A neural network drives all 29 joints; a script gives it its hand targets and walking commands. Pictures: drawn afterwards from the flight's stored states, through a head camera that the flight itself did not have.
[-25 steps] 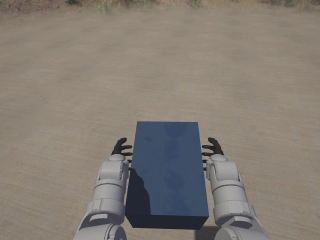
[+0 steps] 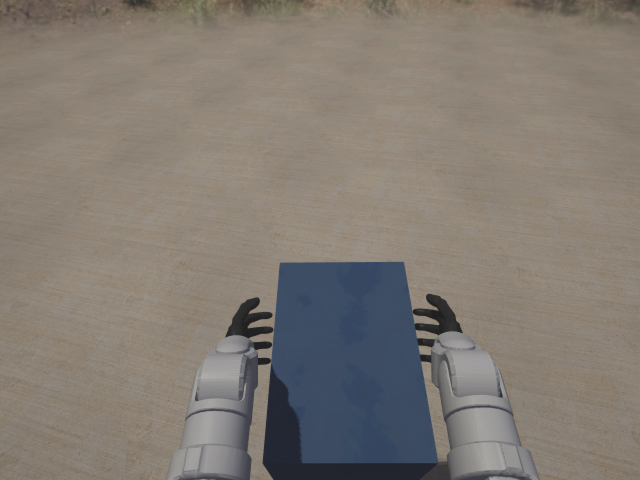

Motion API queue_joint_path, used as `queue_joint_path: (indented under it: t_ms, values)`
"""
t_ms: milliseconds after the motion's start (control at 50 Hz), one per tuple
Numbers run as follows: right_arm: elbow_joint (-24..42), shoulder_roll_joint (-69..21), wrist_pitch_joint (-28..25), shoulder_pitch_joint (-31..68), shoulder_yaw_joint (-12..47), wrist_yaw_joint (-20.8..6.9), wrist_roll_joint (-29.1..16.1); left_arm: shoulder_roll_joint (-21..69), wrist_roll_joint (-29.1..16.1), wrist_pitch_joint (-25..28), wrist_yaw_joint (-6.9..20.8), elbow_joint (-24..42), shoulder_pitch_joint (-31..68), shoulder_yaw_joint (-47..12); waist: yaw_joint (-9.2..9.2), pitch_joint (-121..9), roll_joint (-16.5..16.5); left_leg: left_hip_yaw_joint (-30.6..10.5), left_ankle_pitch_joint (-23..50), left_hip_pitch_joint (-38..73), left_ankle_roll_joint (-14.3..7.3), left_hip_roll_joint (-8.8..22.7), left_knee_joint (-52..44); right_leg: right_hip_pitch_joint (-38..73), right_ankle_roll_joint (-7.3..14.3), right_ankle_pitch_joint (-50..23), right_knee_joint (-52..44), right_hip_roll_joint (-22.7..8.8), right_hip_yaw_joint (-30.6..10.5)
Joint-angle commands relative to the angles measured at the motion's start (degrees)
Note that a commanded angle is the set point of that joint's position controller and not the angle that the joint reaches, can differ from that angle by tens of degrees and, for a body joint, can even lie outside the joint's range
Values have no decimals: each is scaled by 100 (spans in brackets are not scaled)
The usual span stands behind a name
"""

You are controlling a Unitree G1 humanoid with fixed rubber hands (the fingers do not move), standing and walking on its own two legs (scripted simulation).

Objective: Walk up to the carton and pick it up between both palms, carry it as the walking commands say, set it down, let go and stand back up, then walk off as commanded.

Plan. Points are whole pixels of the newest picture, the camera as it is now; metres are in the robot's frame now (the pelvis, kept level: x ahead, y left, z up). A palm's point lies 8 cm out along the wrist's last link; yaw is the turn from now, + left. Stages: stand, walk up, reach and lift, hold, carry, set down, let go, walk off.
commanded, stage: reach and lift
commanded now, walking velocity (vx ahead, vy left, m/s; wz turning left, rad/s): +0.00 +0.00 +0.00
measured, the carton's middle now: (343, 367) +0.31 -0.01 -0.03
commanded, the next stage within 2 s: hold in 0.02 s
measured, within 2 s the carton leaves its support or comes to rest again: neither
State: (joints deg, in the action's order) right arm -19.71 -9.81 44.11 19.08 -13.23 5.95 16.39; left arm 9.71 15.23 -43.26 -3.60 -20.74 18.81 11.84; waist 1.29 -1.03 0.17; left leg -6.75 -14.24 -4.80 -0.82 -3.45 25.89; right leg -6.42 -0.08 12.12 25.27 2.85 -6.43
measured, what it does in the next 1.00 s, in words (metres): stands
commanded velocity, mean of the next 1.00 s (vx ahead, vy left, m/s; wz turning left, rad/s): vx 0.00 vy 0.00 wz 0.00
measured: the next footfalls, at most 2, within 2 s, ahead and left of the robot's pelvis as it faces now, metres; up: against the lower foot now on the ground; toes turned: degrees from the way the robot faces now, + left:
left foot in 1.74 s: -0.04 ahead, +0.12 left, +0.00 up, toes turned -15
right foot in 2.00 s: -0.20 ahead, -0.12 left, +0.00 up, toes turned -28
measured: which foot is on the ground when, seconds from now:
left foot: down 0.00-1.00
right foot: down 0.00-1.00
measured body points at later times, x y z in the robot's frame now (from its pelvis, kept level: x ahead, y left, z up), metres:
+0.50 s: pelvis -0.01 +0.00 +0.00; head -0.08 -0.01 +0.44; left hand +0.29 +0.14 +0.04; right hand +0.28 -0.15 +0.04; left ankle +0.01 +0.11 -0.74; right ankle +0.03 -0.12 -0.74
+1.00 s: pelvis +0.00 -0.01 +0.00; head -0.08 -0.02 +0.44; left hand +0.30 +0.13 +0.04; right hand +0.29 -0.16 +0.04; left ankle +0.01 +0.11 -0.74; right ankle +0.03 -0.12 -0.74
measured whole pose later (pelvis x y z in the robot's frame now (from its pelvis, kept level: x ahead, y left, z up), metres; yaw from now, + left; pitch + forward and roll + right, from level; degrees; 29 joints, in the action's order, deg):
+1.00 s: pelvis +0.00 -0.01 +0.00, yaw +0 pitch -7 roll +0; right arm -21.9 -9.7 44.3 18.6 -13.2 6.8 16.7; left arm 9.8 15.6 -43.4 -2.3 -24.0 19.0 13.5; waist 1.0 -3.7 1.5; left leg -6.8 -14.2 -4.7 -0.4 -3.5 26.3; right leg -6.9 0.3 12.9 27.1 2.7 -5.8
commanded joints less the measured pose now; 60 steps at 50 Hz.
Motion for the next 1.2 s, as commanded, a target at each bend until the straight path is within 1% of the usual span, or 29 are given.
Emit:
queue_joint_path:
  t_ms: [0,100,120,180,220,280,300,320,340,360,380,440,480,500,540,580,600,640,660,680,720,760,800,860,940,1020,1120,1140,1180]
  values:
    - [73,-6080,-274,2399,2813,-1972,-1552,6059,-1701,364,1584,811,3503,-3152,104,-1989,131,24,1336,-47,144,-29,-536,921,-51,-1244,-244,198,168]
    - [858,-5862,-250,2473,3246,-2032,-1721,6055,-1662,226,1577,745,2862,-3089,-37,-1771,-61,38,1984,197,217,-80,-566,776,-163,-1568,-361,254,352]
    - [1066,-5688,-197,2483,3213,-1962,-1729,6190,-1875,193,1613,858,2706,-3282,259,-1749,-51,40,1837,258,201,-97,-506,738,-114,-1490,-345,245,297]
    - [986,-5726,-207,2556,3338,-2007,-1822,5803,-1693,224,1605,1004,2647,-3055,-161,-1643,-148,71,1568,-89,145,-140,-632,960,-120,-1456,-354,194,246]
    - [1258,-5928,-177,2587,3535,-1967,-1979,5948,-1901,137,1541,1039,2966,-3413,101,-1657,90,47,1277,164,138,-130,-478,667,-80,-1298,-305,219,306]
    - [1151,-5758,-188,2577,3401,-1969,-1958,6028,-1931,121,1538,1047,2945,-3407,-35,-1575,171,12,1206,-200,156,-115,-502,751,-31,-1042,-287,187,263]
    - [1344,-5768,-164,2491,3584,-1914,-1962,5987,-1988,128,1594,967,2659,-3345,127,-1775,-304,-53,1422,12,95,-138,-354,739,-95,-1302,-228,223,216]
    - [1441,-6016,-183,2594,3774,-1911,-2138,5904,-1944,208,1614,1136,2564,-3436,-142,-2010,232,60,1364,-138,140,-146,-380,1052,-115,-1678,-156,74,129]
    - [1502,-5851,-166,2548,3781,-1985,-2089,5925,-1838,147,1555,971,2435,-3231,-156,-1903,-116,27,1425,-36,146,-160,-497,763,-130,-1578,-237,150,222]
    - [1416,-5941,-135,2811,3713,-1990,-2055,5837,-1764,165,1533,1182,2640,-3187,-317,-1858,-28,85,1353,-149,130,-186,-516,926,-141,-1310,-190,148,190]
    - [1104,-5813,-84,2458,3565,-1939,-2047,5925,-1946,71,1544,1015,2757,-3361,49,-1567,90,75,1322,20,159,-116,-419,610,-89,-1210,-230,136,241]
    - [269,-5882,-9,2304,2900,-1955,-1621,5573,-1664,38,1627,602,3191,-2920,114,-478,-4,39,67,-528,79,-54,-670,236,-36,28,-450,167,244]
    - [315,-6028,-55,2725,3020,-1948,-1703,5525,-1636,98,1673,483,3212,-2762,-109,-542,-451,68,64,-443,-22,-85,-561,131,-75,170,-508,152,247]
    - [248,-5877,-55,2753,2704,-1973,-1487,5567,-1645,119,1713,531,3566,-2812,133,-716,-105,132,-62,-391,45,-165,-587,176,-62,197,-502,187,269]
    - [265,-5990,-212,3296,2856,-2038,-1640,5779,-1612,158,1732,303,3783,-2786,-89,-1046,-99,174,-337,-543,28,-155,-662,344,-66,315,-458,123,256]
    - [528,-6255,-320,3722,3220,-2031,-2013,6174,-1923,342,1793,778,4169,-3253,3,-1664,239,165,55,-489,59,-61,-470,425,-40,-7,-197,53,183]
    - [401,-6421,-326,3665,3196,-1996,-1848,6090,-1942,365,1800,741,4435,-3254,116,-1810,-170,152,-108,-395,21,-91,-373,439,-115,197,-209,138,268]
    - [410,-6466,-364,3064,3312,-2019,-1916,6046,-1676,330,1747,439,3373,-3061,-208,-2143,336,169,450,-76,162,-49,-380,422,-64,-598,-248,-112,176]
    - [75,-6489,-307,3615,3057,-2077,-1771,6048,-1769,422,1745,752,4182,-3030,33,-1915,-202,171,284,-34,84,-30,-353,16,-134,68,-280,28,250]
    - [-215,-6411,-318,3412,2828,-2105,-1724,6125,-1722,384,1802,497,4406,-3028,-29,-2026,204,137,-38,-151,91,17,-409,51,5,187,-219,48,187]
    - [-149,-6475,-274,3066,3104,-2088,-1758,6086,-1845,439,1858,480,3801,-2949,-139,-1773,-261,157,543,-507,9,-25,-406,535,-104,-499,-139,58,248]
    - [-187,-6346,-280,3069,2649,-2146,-1570,6091,-1614,273,1863,-12,3797,-2776,105,-1683,320,234,189,-273,128,-63,-485,311,-65,-75,-215,70,275]
    - [-451,-6297,-324,3167,2573,-2198,-1585,6109,-1425,307,1845,-368,3721,-2454,-131,-1679,554,137,44,-433,74,-19,-609,500,-31,25,-298,6,182]
    - [-215,-6517,-363,3367,2952,-2169,-1729,6302,-1597,383,1849,-29,3858,-2724,-101,-1758,-127,172,496,-247,85,-8,-523,488,-87,-251,-357,54,262]
    - [45,-6425,-196,3249,3027,-2095,-1828,5939,-1527,290,1782,61,3518,-2554,-259,-1785,-269,177,797,61,58,-48,-485,485,-227,-589,-376,-3,236]
    - [-34,-6408,-105,2668,2954,-2050,-1632,6044,-1693,251,1845,401,3543,-2845,185,-1172,-380,69,917,74,24,-21,-487,212,-149,-718,-468,74,245]
    - [568,-6192,-123,2609,3085,-2020,-1770,5969,-1790,147,1744,676,2888,-2988,49,-1309,-314,51,1391,245,55,-81,-615,373,-159,-1098,-490,173,246]
    - [512,-5885,-168,3274,3259,-1995,-1872,6044,-2019,95,1711,963,3835,-3459,-27,-1218,-154,-180,1430,-707,-48,998,199,-488,154,-1382,143,-968,-242]
    - [837,-6128,-20,3102,3550,-1878,-2026,5988,-2200,-30,1638,1455,3903,-3677,-50,-1324,-33,-78,960,-1025,-172,842,596,-678,284,-1674,210,-1094,-955]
